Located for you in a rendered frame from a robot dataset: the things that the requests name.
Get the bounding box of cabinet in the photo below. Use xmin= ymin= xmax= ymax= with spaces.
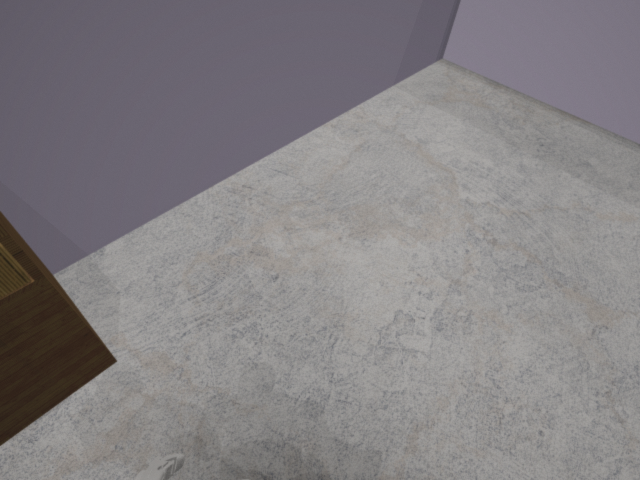
xmin=0 ymin=211 xmax=117 ymax=446

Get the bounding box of drawer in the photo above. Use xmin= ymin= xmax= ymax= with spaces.
xmin=0 ymin=243 xmax=31 ymax=298

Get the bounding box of robot left hand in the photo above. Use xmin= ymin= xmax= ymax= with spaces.
xmin=134 ymin=453 xmax=185 ymax=480

